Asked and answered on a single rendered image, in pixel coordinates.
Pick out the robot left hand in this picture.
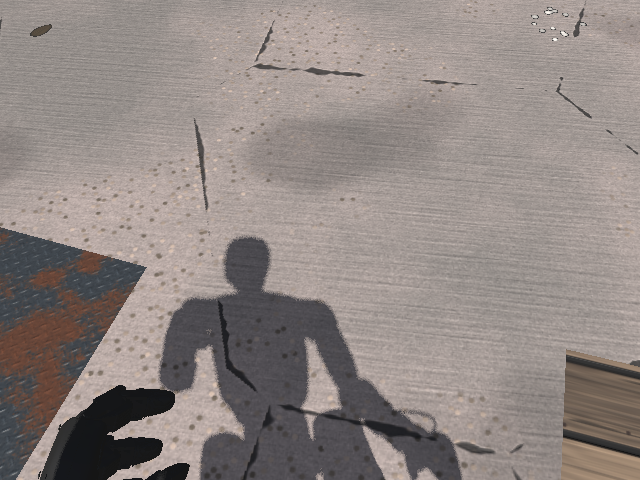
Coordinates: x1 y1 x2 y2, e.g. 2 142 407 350
38 385 190 480

